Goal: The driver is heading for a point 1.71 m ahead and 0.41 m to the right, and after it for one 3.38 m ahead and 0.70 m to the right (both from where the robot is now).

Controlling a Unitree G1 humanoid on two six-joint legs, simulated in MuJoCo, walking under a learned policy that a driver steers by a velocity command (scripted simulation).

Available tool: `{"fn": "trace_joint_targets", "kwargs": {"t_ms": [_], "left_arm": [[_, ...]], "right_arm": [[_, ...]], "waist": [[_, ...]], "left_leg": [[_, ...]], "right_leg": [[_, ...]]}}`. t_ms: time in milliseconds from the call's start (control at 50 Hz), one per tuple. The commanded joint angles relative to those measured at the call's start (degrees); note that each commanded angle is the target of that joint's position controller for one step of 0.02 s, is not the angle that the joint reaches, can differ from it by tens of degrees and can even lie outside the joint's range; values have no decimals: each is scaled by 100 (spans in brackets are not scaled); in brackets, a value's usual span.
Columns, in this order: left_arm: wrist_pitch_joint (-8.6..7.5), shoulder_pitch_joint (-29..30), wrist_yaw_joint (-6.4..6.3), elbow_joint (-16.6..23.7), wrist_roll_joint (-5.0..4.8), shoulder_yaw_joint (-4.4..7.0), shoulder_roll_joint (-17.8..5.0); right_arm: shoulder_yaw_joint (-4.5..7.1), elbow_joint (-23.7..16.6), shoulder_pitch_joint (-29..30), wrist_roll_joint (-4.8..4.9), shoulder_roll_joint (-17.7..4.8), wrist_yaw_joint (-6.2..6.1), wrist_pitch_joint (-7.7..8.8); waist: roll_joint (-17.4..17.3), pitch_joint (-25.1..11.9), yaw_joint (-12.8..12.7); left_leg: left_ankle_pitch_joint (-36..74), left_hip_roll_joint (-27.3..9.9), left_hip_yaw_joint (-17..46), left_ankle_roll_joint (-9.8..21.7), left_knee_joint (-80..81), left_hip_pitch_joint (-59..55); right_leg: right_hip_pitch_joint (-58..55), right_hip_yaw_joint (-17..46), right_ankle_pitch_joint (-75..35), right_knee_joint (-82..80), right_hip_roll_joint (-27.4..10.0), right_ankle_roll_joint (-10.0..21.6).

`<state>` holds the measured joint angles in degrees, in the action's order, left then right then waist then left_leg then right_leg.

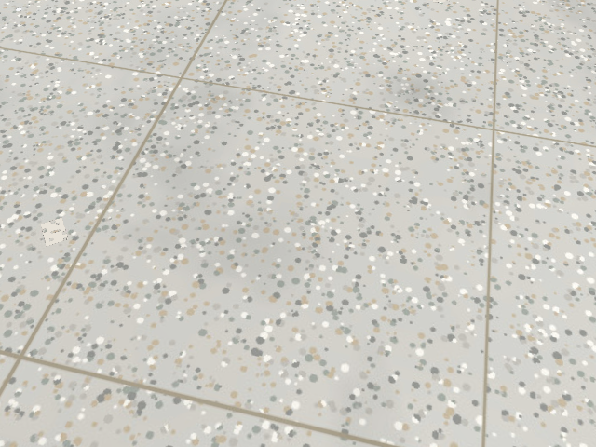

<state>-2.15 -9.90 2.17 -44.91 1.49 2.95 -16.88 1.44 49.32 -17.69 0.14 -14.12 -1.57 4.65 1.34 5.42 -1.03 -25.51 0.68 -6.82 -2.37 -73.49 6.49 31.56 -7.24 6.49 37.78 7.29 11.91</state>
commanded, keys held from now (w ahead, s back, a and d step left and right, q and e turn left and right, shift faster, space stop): e+shift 0.56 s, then shift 0.04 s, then q+shift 0.40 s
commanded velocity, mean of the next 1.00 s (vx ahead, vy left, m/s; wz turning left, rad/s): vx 0.11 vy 0.00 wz -0.51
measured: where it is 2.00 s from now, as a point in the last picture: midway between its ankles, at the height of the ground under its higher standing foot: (226, 337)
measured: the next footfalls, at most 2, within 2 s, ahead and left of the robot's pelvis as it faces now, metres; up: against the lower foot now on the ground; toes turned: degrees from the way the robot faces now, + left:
left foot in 0.54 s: +0.37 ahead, +0.10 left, +0.00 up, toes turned -41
right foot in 0.92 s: +0.20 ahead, -0.02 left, +0.00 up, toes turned -23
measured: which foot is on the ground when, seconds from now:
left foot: up 0.00-0.52, down 0.54-0.94, up 0.96-1.00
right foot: down 0.00-0.54, up 0.56-0.90, down 0.92-1.00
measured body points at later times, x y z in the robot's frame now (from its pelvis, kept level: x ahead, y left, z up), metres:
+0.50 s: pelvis +0.20 +0.05 +0.04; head +0.22 +0.03 +0.49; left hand +0.41 +0.31 -0.05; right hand +0.26 -0.28 -0.04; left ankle +0.33 +0.14 -0.68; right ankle +0.15 -0.01 -0.69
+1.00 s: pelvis +0.23 +0.07 +0.05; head +0.25 +0.04 +0.49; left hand +0.48 +0.24 -0.06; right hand +0.14 -0.21 -0.08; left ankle +0.31 +0.14 -0.67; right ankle +0.16 +0.00 -0.70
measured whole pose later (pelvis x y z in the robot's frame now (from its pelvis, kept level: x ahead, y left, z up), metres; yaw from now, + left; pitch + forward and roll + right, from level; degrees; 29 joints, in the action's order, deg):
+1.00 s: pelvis +0.23 +0.07 +0.05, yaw -27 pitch +0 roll +0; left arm 2.4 -9.8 -2.7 -41.2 1.3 0.1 -15.8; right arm 4.0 43.7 -17.1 -0.5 -17.7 0.5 -3.5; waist -2.1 3.8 2.8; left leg -22.8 6.3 7.2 -0.1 -43.3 24.6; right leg 9.6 2.4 14.5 24.7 4.0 3.2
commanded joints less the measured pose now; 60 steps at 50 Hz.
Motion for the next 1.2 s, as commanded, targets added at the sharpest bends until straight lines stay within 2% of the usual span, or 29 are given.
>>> {"fn": "trace_joint_targets", "kwargs": {"t_ms": [20,40,80,160,260,320,400,440,500,520,540,560,580,600,640,720,740,800,860,900,920,940,960,980,1000,1020,1080,1140,1200], "left_arm": [[160,-1132,-225,238,-124,499,-1411],[199,-852,-254,216,-168,367,-974],[154,-821,-266,212,-196,270,-737],[85,-886,-230,291,-103,383,-1063],[373,-999,-355,488,-210,460,-1113],[455,-1097,-359,571,-159,496,-1125],[463,-1104,-339,638,-90,530,-1188],[462,-988,-317,695,-63,536,-1237],[462,-515,-279,852,-76,508,-1241],[443,-379,-273,881,-141,475,-1180],[416,-873,-273,840,-187,363,-748],[434,-1246,-311,948,-186,339,-697],[443,-1071,-288,868,78,447,-1311],[473,-922,-241,794,113,473,-1349],[565,-792,-133,707,-13,398,-1126],[643,-605,-156,621,-91,138,-656],[669,-582,-167,610,-60,71,-588],[668,-183,-289,666,-82,5,-648],[544,-237,-378,658,-154,-47,-612],[415,-578,-470,559,-134,-65,-585],[353,-730,-521,506,-96,-22,-754],[329,-679,-570,561,-23,57,-1133],[380,-8,-573,748,17,125,-1475],[380,88,-543,764,60,39,-1047],[354,349,-530,851,19,-95,-598],[343,513,-523,900,16,-146,-424],[312,284,-549,887,26,-120,-464],[311,-240,-533,741,32,-22,-625],[276,-292,-450,702,50,64,-772]], "right_arm": [[6,-920,-283,-130,-736,-38,110],[27,-981,116,-243,-762,-23,66],[41,-1039,231,-353,-806,-43,-237],[-39,-1298,532,-284,-566,-66,-477],[-24,-1597,1264,-232,-691,-53,-603],[-19,-1673,1618,-189,-788,-66,-583],[-19,-1691,1810,-123,-930,-66,-447],[-19,-1670,1748,-75,-1001,-59,-373],[12,-1540,1298,-36,-1103,-103,-309],[32,-1470,1059,-69,-1136,-155,-275],[94,-1501,1123,-91,-1394,-219,-288],[148,-1677,1030,-77,-1828,-205,-390],[171,-1512,677,-56,-1597,-159,-468],[102,-1506,737,-44,-1278,-141,-509],[79,-1495,998,-103,-1125,-83,-556],[-7,-1274,873,-126,-856,46,-443],[-7,-1219,941,-107,-878,72,-445],[286,-1086,446,-133,-1447,196,-601],[417,-1041,316,-111,-1484,275,-690],[461,-1068,531,-41,-1406,268,-727],[455,-1085,531,15,-1284,238,-721],[384,-1132,308,40,-889,225,-691],[388,-1229,332,45,-810,177,-675],[505,-1116,322,-128,-1254,145,-705],[560,-959,107,-127,-1245,171,-753],[563,-838,-98,-134,-1171,204,-825],[500,-917,56,-83,-1006,365,-927],[422,-1201,590,-57,-855,471,-949],[364,-1420,823,-34,-731,541,-977]], "waist": [[-440,-2247,-176],[-878,-1364,63],[-928,-750,248],[-574,-1143,237],[76,-1245,-124],[279,-979,-298],[475,-840,-378],[511,-842,-326],[633,-718,-24],[429,-683,159],[-563,-1034,-131],[-1441,-1416,-200],[-1125,-1430,18],[-838,-1171,-31],[-856,-842,-94],[-1036,-890,-62],[-1211,-844,-144],[-1517,-623,173],[-1358,-767,128],[-1224,-896,-120],[-1018,-955,-153],[-11,-1023,-20],[1204,-524,38],[592,-410,121],[362,-419,345],[345,-385,454],[685,-435,271],[717,-465,-73],[787,-508,-132]], "left_leg": [[-16,22,1262,13,-2299,3486],[15,-200,1218,-10,-1595,3402],[95,-418,1150,-142,-676,2794],[654,-480,1024,-265,644,2463],[1467,-308,1274,-232,1402,3074],[1336,-159,1516,-191,1907,3411],[1041,100,1680,-36,2651,3224],[920,240,1720,43,3119,2726],[1133,346,1677,105,4545,1277],[1814,131,1703,160,5421,454],[2175,-1001,2494,457,5665,-549],[3100,-2423,4093,1149,5650,-1078],[3739,-2411,4173,1565,5501,-837],[3794,-2112,3483,1499,5395,-478],[3642,-1312,2466,1257,5404,269],[3686,-902,2097,1154,5422,591],[3146,-762,2176,1088,5505,533],[2756,-745,2885,1241,5535,352],[2981,-798,3434,1208,5447,210],[2551,-616,3484,935,5307,571],[1788,-394,3329,631,5167,1190],[234,105,2702,321,4272,1991],[-565,892,1227,182,2923,2744],[-621,312,1194,167,1759,2444],[-409,311,1136,201,1226,2285],[-143,266,1070,155,787,2289],[215,92,771,-42,716,2694],[210,-66,626,-130,1436,2904],[128,-142,427,-22,2250,2410]], "right_leg": [[-4517,4337,-3445,-1554,-2415,1576],[-3388,3901,-2506,-1912,-2040,1243],[-2016,3252,-3501,-1999,-1687,891],[-1602,2688,-4501,-1647,-1086,354],[-2201,3225,-2589,-1494,-736,-434],[-2642,3804,-1709,-1526,-787,-447],[-3051,4242,-2266,-1209,-846,-338],[-2963,4405,-2729,-1026,-830,-308],[-2256,4616,-1929,-949,-560,-606],[-1738,4421,-977,-637,-294,-857],[-1168,3588,1666,254,173,-1134],[-336,2236,3525,1360,888,-1325],[-117,1899,3143,2299,512,-1389],[-147,1809,2658,2688,238,-1409],[-486,1692,2019,3027,162,-1480],[-996,1746,1926,2204,236,-1477],[-1090,1407,1976,1501,16,-1470],[-1195,905,2296,451,-56,-1401],[-1480,1069,1884,-398,-24,-1235],[-2255,1072,1207,-1579,-52,-1060],[-3000,1317,899,-2096,-402,-924],[-3591,2363,1339,-2523,-1622,-610],[-2759,3421,664,-2760,-2794,13],[-2251,2945,-610,-2467,-2907,265],[-2148,2362,-1329,-2278,-2550,166],[-2148,1789,-1776,-2150,-2214,-3],[-2736,1062,-2444,-1914,-1917,-114],[-3347,986,-2562,-1770,-2170,-30],[-3241,699,-2571,-1611,-2325,-107]]}}
Velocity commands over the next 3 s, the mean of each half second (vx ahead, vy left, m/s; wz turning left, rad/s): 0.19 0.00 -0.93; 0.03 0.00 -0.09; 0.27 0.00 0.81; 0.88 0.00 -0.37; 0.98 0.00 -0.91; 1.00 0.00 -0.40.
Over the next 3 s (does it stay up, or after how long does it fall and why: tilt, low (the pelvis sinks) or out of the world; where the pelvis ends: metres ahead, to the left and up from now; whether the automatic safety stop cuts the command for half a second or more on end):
stays up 1.45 -0.32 0.03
